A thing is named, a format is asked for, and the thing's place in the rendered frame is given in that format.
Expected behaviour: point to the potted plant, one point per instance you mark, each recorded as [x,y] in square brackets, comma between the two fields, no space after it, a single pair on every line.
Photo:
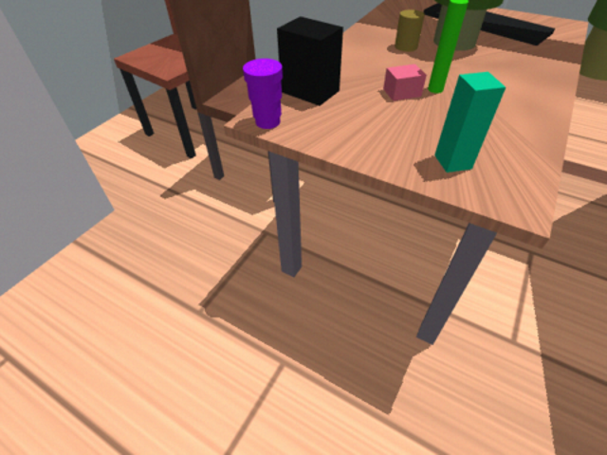
[594,57]
[472,23]

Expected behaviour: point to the chair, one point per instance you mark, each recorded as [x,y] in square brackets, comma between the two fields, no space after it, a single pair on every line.
[162,63]
[216,41]

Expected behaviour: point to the table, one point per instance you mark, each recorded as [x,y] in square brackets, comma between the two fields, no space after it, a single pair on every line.
[362,135]

